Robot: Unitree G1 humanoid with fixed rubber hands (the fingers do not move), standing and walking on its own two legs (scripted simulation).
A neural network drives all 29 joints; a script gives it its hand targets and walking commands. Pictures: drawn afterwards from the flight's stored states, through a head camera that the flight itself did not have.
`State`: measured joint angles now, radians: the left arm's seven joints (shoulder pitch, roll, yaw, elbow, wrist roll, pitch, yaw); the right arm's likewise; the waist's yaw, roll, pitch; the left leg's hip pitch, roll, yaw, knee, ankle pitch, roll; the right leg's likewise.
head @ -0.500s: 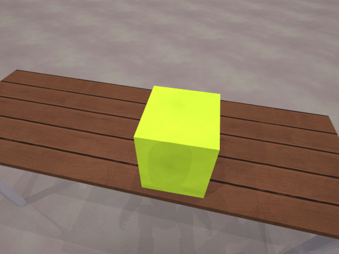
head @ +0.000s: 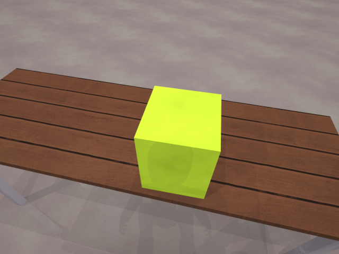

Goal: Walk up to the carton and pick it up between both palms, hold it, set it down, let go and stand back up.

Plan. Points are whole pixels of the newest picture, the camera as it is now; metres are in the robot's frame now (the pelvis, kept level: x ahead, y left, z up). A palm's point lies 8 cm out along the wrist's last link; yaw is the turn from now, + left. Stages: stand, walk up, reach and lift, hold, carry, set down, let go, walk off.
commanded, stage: stand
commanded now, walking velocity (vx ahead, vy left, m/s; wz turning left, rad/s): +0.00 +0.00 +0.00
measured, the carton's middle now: (179, 143) +0.44 -0.01 -0.01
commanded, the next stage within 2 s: none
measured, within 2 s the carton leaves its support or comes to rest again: neither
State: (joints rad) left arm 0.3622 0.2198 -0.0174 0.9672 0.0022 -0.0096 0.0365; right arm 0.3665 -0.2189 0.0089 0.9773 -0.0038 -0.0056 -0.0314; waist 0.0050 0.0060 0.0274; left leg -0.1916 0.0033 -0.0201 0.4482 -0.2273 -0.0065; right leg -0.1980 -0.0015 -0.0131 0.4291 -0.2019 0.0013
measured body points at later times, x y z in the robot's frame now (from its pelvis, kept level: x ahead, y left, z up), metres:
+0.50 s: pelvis +0.00 +0.00 +0.00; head +0.02 +0.00 +0.45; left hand +0.00 +0.24 -0.15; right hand -0.01 -0.24 -0.15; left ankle +0.01 +0.12 -0.74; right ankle +0.02 -0.12 -0.74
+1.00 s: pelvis +0.01 +0.00 +0.00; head +0.02 +0.00 +0.45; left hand +0.01 +0.24 -0.15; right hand -0.01 -0.24 -0.15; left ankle +0.01 +0.12 -0.74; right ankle +0.02 -0.12 -0.74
